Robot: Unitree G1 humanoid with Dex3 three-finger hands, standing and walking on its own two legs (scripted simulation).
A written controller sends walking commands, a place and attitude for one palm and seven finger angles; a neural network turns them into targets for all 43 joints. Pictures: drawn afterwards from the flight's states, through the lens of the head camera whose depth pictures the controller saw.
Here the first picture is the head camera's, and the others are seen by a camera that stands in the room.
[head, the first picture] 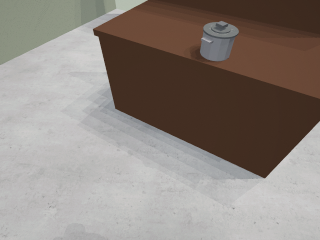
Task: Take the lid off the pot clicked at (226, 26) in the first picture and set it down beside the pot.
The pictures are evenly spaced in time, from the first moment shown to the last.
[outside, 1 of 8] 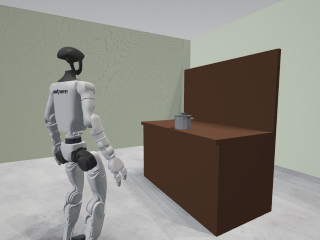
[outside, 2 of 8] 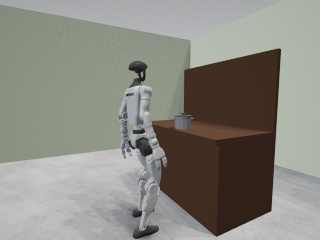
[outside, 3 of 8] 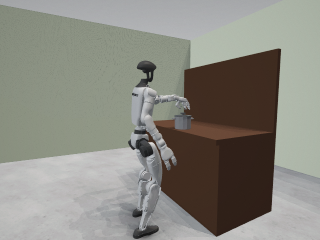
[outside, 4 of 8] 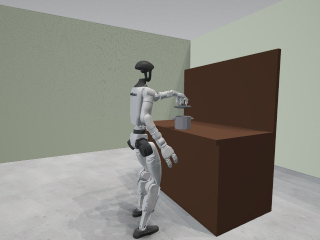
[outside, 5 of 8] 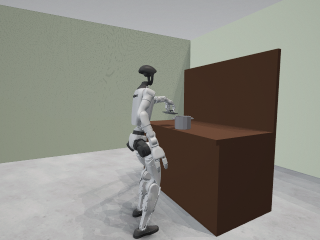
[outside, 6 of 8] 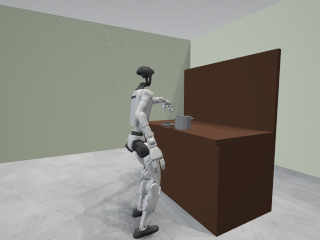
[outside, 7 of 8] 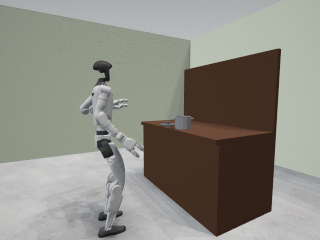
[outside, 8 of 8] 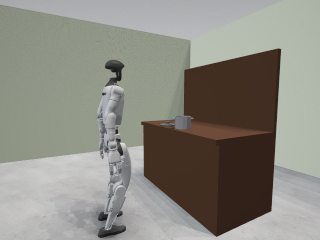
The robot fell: no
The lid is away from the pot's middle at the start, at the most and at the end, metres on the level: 0.00 0.25 0.25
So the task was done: yes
